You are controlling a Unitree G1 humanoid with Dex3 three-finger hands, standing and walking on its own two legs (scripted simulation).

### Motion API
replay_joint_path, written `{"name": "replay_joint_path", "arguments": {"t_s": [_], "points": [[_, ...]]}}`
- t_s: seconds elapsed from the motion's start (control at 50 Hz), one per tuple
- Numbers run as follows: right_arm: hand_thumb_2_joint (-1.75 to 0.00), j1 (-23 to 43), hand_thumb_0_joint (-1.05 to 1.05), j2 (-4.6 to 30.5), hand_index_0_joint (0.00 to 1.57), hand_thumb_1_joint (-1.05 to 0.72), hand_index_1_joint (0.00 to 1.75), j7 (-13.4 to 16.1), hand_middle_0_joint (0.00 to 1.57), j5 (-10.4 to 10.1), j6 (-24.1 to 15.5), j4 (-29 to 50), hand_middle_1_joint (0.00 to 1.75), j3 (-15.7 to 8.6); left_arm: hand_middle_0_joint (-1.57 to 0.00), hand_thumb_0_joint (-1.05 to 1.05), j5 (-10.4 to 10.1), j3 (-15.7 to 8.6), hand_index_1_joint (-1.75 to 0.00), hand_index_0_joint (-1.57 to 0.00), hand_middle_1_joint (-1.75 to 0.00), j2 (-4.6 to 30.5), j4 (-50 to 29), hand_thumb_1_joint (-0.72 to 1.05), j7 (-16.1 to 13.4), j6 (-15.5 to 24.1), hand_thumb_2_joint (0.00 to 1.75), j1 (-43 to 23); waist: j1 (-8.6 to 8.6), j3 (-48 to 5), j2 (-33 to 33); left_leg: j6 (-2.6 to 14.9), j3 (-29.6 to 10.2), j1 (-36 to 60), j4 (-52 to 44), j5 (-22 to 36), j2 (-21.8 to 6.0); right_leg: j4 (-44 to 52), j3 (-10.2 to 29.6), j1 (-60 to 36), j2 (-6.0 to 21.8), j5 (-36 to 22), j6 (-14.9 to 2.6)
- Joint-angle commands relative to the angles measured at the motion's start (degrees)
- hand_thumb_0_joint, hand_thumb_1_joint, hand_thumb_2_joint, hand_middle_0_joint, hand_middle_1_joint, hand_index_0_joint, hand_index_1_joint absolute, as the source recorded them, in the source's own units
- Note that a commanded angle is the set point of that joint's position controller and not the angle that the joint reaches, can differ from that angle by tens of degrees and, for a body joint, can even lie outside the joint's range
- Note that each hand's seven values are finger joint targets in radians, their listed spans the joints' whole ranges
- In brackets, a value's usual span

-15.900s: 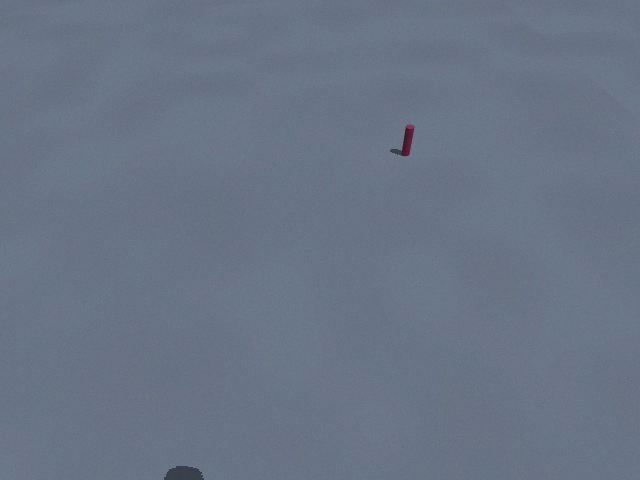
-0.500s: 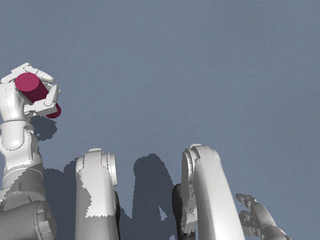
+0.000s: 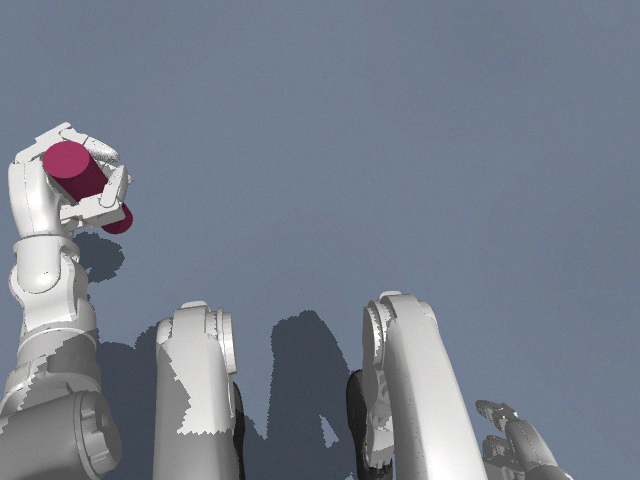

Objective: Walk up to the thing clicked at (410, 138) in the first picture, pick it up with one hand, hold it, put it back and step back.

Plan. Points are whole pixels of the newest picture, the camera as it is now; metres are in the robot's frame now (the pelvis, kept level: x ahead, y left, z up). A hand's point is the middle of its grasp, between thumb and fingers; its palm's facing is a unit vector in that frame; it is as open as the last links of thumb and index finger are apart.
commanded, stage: lift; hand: left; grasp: from the side
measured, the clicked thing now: (95, 194) +0.45 +0.27 -0.06
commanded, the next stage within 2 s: none
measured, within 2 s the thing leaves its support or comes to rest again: neither
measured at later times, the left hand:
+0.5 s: hand (53, 164) +0.42 +0.25 +0.07, palm faces +0.17 -0.98 -0.06, open 5.2 cm
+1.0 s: hand out of the picture +0.39 +0.24 +0.25, palm faces +0.22 -0.97 -0.06, open 5.2 cm
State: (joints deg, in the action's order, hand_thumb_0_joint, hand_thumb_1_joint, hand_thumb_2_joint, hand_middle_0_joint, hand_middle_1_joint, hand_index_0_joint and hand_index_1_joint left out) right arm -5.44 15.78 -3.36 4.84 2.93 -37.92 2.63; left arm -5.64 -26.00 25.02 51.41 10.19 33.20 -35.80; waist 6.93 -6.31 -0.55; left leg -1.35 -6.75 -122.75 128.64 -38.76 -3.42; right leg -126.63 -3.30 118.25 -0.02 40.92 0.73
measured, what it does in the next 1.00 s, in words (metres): rises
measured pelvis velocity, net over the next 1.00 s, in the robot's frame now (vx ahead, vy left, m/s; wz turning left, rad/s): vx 0.04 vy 0.01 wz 0.07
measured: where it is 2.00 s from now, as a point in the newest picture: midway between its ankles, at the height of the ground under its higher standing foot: (300, 457)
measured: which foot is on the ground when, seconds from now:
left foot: down 0.00-1.00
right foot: down 0.00-1.00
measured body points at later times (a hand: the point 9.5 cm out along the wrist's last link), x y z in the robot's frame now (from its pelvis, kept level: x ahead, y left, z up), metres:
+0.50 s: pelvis +0.01 +0.00 +0.08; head +0.19 +0.04 +0.48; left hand +0.41 +0.30 +0.08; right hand +0.16 -0.25 -0.05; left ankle +0.09 +0.14 -0.35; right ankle +0.09 -0.12 -0.35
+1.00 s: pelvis +0.04 +0.01 +0.23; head +0.16 +0.04 +0.66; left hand +0.38 +0.29 +0.26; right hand +0.22 -0.23 +0.12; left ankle +0.08 +0.14 -0.35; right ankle +0.09 -0.12 -0.35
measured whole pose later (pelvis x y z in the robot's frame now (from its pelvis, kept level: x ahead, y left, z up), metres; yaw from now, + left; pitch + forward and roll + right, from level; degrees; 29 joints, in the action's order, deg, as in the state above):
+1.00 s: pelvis +0.04 +0.01 +0.23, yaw +4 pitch +24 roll -4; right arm -8.9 13.2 2.1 -1.6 -1.2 -34.2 0.0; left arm -9.1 -12.0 15.6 17.4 1.4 15.7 -10.2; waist 2.7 -9.6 1.3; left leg -0.7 -3.1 -76.1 86.3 -34.2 -3.5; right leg -83.6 -3.1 71.8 0.9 35.5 1.0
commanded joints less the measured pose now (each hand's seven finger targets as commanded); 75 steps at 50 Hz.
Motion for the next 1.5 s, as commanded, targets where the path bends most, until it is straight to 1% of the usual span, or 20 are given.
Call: {"name": "replay_joint_path", "arguments": {"t_s": [0.0, 0.1, 0.12, 0.14, 0.32, 0.44, 0.58, 0.6, 0.64, 0.72, 0.76, 0.84, 0.94, 0.98, 1.1, 1.12, 1.24, 1.28, 1.32, 1.48], "points": [[-0.9, -7.5, 0.0, 11.4, 0.2, -0.91, 0.3, 1.0, 0.2, -0.8, -1.1, 3.1, 0.3, -4.7, -1.29, 0.0, -2.3, -2.1, -1.35, -1.31, -1.37, 13.7, -15.5, 0.59, 0.7, 4.6, 1.24, -17.4, -1.54, -41.0, 11.8, 2.56, 3.9, 30.1, -16.0, 8.3, 1.8, 15.2, -1.9, -19.7, -1.7, -11.4, -2.91], [-0.9, -7.5, 0.0, 11.1, 0.2, -0.91, 0.3, 1.6, 0.2, -1.6, -1.6, 3.6, 0.3, -5.3, -1.29, 0.0, -3.3, -2.8, -1.33, -1.31, -1.35, 14.6, -19.4, 0.58, 1.4, 3.4, 1.22, -17.2, -2.42, -41.9, 10.4, 2.92, 4.4, 30.6, -17.1, 8.6, 1.7, 17.7, -0.9, -22.1, -1.6, -11.6, -2.68], [-0.9, -7.1, 0.0, 10.8, 0.2, -0.91, 0.3, 1.7, 0.2, -1.8, -1.7, 4.1, 0.3, -5.2, -1.29, 0.0, -3.6, -0.7, -1.34, -1.31, -1.36, 11.1, -16.8, 0.55, 1.6, 2.8, 1.23, -14.8, -1.47, -39.7, 9.1, 2.94, 4.2, 29.7, -17.9, 7.3, 1.7, 18.4, -1.1, -21.6, -1.5, -10.3, -2.66], [-0.9, -7.4, 0.0, 10.9, 0.2, -0.9, 0.3, 1.8, 0.2, -1.9, -1.8, 3.8, 0.3, -5.6, -1.29, 0.0, -3.7, -2.6, -1.35, -1.31, -1.36, 13.8, -21.0, 0.57, 1.3, 2.9, 1.24, -17.3, -2.29, -41.2, 9.6, 2.9, 4.2, 30.3, -18.1, 7.0, 1.7, 18.8, -0.8, -22.0, -1.6, -10.1, -2.69], [-0.89, -6.9, 0.0, 10.3, 0.2, -0.9, 0.3, 3.1, 0.2, -3.9, -2.6, 6.3, 0.3, -6.3, -1.28, 0.0, -4.9, 0.9, -1.32, -1.3, -1.34, 9.7, -27.3, 0.59, 0.8, -1.3, 1.22, -10.4, -2.83, -40.9, 9.1, 2.71, 3.0, 36.7, -25.1, 5.7, 1.7, 24.3, -0.7, -24.7, -1.3, -9.0, -3.07], [-0.89, -7.3, 0.0, 9.3, 0.2, -0.89, 0.3, 3.9, 0.2, -4.8, -3.2, 6.5, 0.3, -6.8, -1.26, 0.0, -5.4, 2.2, -1.32, -1.29, -1.34, 8.4, -37.0, 0.63, -1.3, -4.5, 1.24, -8.0, -3.35, -41.3, 9.7, 2.71, 2.8, 43.2, -29.2, 9.0, 1.3, 29.2, 0.2, -29.2, -1.1, -12.0, -2.83], [-0.89, -6.0, 0.0, 8.3, 0.2, -0.88, 0.3, 4.6, 0.2, -5.9, -3.8, 8.6, 0.3, -7.0, -1.25, 0.0, -5.4, 6.1, -1.29, -1.27, -1.31, 3.7, -44.5, 0.61, -4.2, -9.0, 1.21, 1.0, -4.49, -38.8, 8.9, 2.38, 1.9, 50.7, -37.2, 9.7, 1.3, 35.8, 0.2, -36.2, -0.7, -13.0, -2.7], [-0.89, -6.2, 0.0, 8.3, 0.2, -0.89, 0.3, 4.7, 0.2, -6.2, -3.8, 8.8, 0.3, -7.2, -1.25, 0.0, -5.5, 5.1, -1.3, -1.27, -1.32, 4.0, -43.7, 0.62, -4.8, -9.9, 1.22, 3.7, -4.63, -38.8, 7.4, 2.53, 2.0, 52.1, -37.8, 10.4, 1.2, 37.4, 0.3, -37.6, -0.8, -13.6, -2.52], [-0.89, -5.7, 0.0, 8.0, 0.2, -0.88, 0.3, 5.0, 0.2, -6.3, -4.0, 9.3, 0.3, -7.2, -1.23, 0.0, -4.9, 7.2, -1.27, -1.25, -1.29, 3.2, -47.6, 0.62, -5.7, -10.6, 1.2, 3.7, -4.36, -38.3, 8.4, 2.37, 2.0, 54.2, -40.2, 10.0, 1.3, 39.4, 0.5, -40.0, -0.7, -13.6, -2.5], [-0.89, -5.4, 0.0, 7.2, 0.2, -0.89, 0.3, 5.7, 0.2, -6.8, -4.6, 9.8, 0.3, -6.9, -1.22, 0.0, -5.5, 6.6, -1.27, -1.25, -1.29, 3.2, -50.9, 0.6, -7.8, -12.3, 1.19, 7.7, -4.56, -37.1, 5.9, 2.67, 2.6, 57.9, -43.4, 14.6, 1.5, 44.4, 0.9, -47.5, -0.9, -17.8, -1.92], [-0.89, -6.1, 0.0, 6.7, 0.2, -0.89, 0.3, 5.8, 0.2, -6.7, -4.9, 9.7, 0.3, -6.8, -1.23, 0.0, -5.3, 8.8, -1.28, -1.25, -1.3, 1.3, -52.8, 0.57, -8.4, -12.7, 1.19, 8.8, -3.61, -36.1, 6.2, 2.7, 2.8, 60.2, -45.6, 15.6, 1.6, 46.6, 1.0, -50.0, -0.9, -19.1, -1.8], [-0.89, -6.3, 0.0, 6.0, 0.2, -0.89, 0.3, 6.3, 0.2, -6.7, -5.3, 8.9, 0.3, -6.2, -1.23, 0.0, -4.6, 8.6, -1.28, -1.25, -1.29, 1.1, -50.3, 0.58, -9.6, -13.1, 1.2, 11.8, -3.74, -31.3, 5.4, 2.59, 2.6, 64.0, -50.1, 16.6, 1.7, 50.4, 0.9, -54.1, -1.0, -20.1, -1.84], [-0.89, -6.8, 0.0, 5.7, 0.2, -0.89, 0.3, 6.2, 0.2, -6.7, -6.3, 8.2, 0.3, -6.0, -1.24, 0.0, -4.2, 11.5, -1.28, -1.26, -1.3, -2.0, -44.8, 0.55, -8.9, -13.4, 1.19, 14.0, -3.43, -24.9, 5.4, 2.11, 2.6, 68.7, -56.0, 16.6, 1.7, 55.6, 0.6, -57.1, -0.8, -20.1, -2.0], [-0.89, -6.9, 0.0, 5.6, 0.2, -0.89, 0.3, 6.1, 0.2, -6.6, -6.3, 8.7, 0.3, -6.0, -1.24, 0.0, -3.7, 12.0, -1.28, -1.26, -1.29, -0.9, -48.1, 0.54, -8.8, -12.5, 1.19, 10.5, -3.83, -25.9, 7.3, 1.82, 2.7, 71.6, -58.2, 17.2, 1.7, 57.4, 0.8, -59.5, -0.6, -20.6, -2.08], [-0.89, -7.4, 0.0, 5.2, 0.2, -0.89, 0.3, 5.7, 0.2, -6.6, -7.0, 8.3, 0.3, -5.6, -1.24, 0.0, -4.7, 11.3, -1.26, -1.26, -1.28, -2.5, -43.7, 0.54, -8.6, -12.0, 1.17, 15.3, -4.65, -23.4, 5.4, 1.64, 2.9, 76.8, -63.3, 19.5, 1.7, 61.9, 0.2, -65.1, -0.9, -22.6, -2.06], [-0.89, -7.4, 0.0, 5.7, 0.2, -0.89, 0.3, 5.7, 0.2, -6.4, -7.2, 9.2, 0.3, -5.9, -1.24, 0.0, -4.6, 12.8, -1.27, -1.26, -1.28, -2.2, -49.7, 0.55, -8.5, -11.2, 1.18, 11.5, -4.7, -25.3, 7.1, 1.49, 3.1, 78.8, -63.8, 21.4, 1.7, 62.3, 0.3, -66.6, -0.7, -24.2, -2.15], [-0.9, -6.6, 0.0, 5.3, 0.2, -0.9, 0.3, 5.8, 0.2, -6.2, -7.3, 9.5, 0.3, -5.7, -1.27, 0.0, -4.2, 13.8, -1.28, -1.28, -1.29, -3.4, -47.0, 0.52, -8.6, -10.4, 1.17, 11.5, -4.08, -21.5, 4.9, 1.71, 3.7, 80.5, -68.1, 18.4, 1.9, 67.2, 0.5, -70.5, -0.7, -22.3, -1.88], [-0.9, -7.2, 0.0, 5.3, 0.2, -0.9, 0.3, 5.8, 0.2, -6.0, -7.4, 9.2, 0.3, -5.7, -1.27, 0.0, -4.1, 13.0, -1.28, -1.28, -1.28, -2.9, -46.5, 0.53, -8.7, -10.2, 1.17, 13.5, -5.04, -21.6, 5.4, 1.52, 3.7, 82.3, -69.4, 19.7, 1.9, 67.9, 0.3, -71.8, -0.6, -23.4, -1.86], [-0.9, -6.9, 0.0, 5.2, 0.2, -0.9, 0.3, 5.7, 0.2, -6.0, -7.4, 9.6, 0.3, -5.7, -1.26, 0.0, -4.0, 14.5, -1.28, -1.27, -1.29, -4.5, -46.6, 0.53, -8.8, -10.2, 1.18, 13.2, -4.69, -20.8, 4.8, 1.45, 3.6, 83.7, -70.9, 19.1, 1.8, 69.3, 0.1, -72.7, -0.7, -23.0, -1.83], [-0.9, -7.7, 0.0, 4.6, 0.2, -0.9, 0.3, 5.7, 0.2, -5.7, -7.3, 8.6, 0.3, -5.5, -1.27, 0.0, -3.9, 14.5, -1.31, -1.28, -1.31, -4.9, -46.4, 0.54, -9.4, -9.5, 1.22, 12.8, -4.85, -17.9, 4.2, 1.38, 4.2, 86.8, -74.4, 21.3, 1.9, 73.0, 0.3, -77.2, -0.9, -25.0, -1.63]]}}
